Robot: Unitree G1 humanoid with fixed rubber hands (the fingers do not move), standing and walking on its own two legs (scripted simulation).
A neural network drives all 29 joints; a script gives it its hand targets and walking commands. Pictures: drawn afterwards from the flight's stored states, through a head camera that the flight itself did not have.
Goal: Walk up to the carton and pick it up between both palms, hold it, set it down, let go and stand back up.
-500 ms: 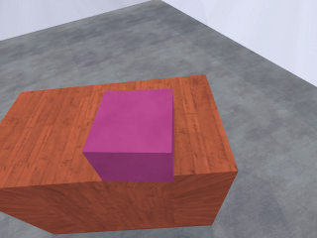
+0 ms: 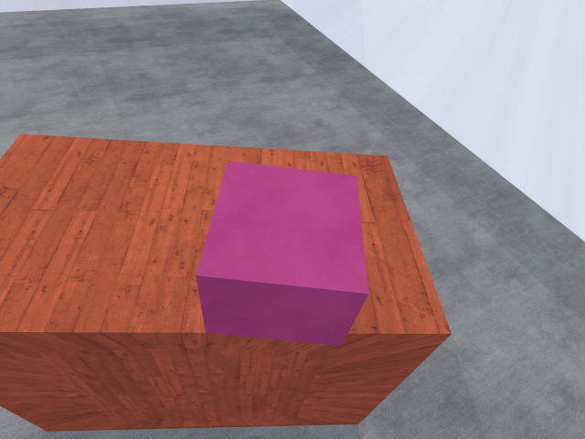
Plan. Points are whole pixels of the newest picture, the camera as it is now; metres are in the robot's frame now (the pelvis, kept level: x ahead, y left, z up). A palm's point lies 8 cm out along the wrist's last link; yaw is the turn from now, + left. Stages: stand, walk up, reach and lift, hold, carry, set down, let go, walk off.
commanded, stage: walk up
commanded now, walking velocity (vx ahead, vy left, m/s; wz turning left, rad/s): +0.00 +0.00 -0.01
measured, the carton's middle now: (283, 251) +0.43 +0.02 -0.01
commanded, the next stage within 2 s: stand in 0.28 s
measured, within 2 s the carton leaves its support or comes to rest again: neither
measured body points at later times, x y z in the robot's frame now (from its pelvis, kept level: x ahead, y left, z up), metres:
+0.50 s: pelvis -0.01 +0.01 +0.01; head +0.01 +0.01 +0.46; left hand -0.02 +0.22 -0.16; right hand -0.02 -0.19 -0.16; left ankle -0.03 +0.10 -0.74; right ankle -0.04 -0.14 -0.74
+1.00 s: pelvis -0.06 -0.01 -0.02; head -0.02 +0.01 +0.42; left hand +0.17 +0.20 -0.10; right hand +0.17 -0.20 -0.11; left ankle -0.03 +0.10 -0.74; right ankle -0.04 -0.13 -0.74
